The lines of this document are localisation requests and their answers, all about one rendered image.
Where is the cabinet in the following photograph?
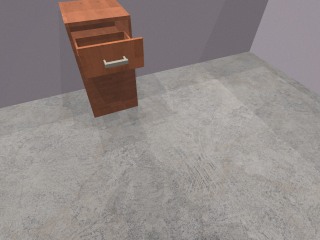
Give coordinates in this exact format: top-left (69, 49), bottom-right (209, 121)
top-left (59, 0), bottom-right (138, 118)

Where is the handle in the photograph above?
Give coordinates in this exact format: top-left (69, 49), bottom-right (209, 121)
top-left (103, 56), bottom-right (129, 68)

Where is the drawer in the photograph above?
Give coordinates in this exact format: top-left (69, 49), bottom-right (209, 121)
top-left (73, 31), bottom-right (144, 79)

